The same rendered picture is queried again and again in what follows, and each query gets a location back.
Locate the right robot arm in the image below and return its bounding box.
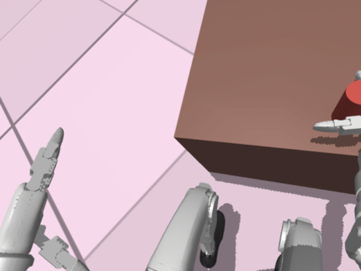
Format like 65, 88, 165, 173
345, 152, 361, 269

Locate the left robot hand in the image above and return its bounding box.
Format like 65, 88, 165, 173
0, 127, 89, 271

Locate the left robot foot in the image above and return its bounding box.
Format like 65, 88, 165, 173
200, 210, 225, 268

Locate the can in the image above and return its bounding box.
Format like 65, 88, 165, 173
331, 80, 361, 121

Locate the left robot arm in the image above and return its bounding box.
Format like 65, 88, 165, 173
0, 252, 34, 271

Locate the right robot hand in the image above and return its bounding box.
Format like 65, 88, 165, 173
313, 70, 361, 136

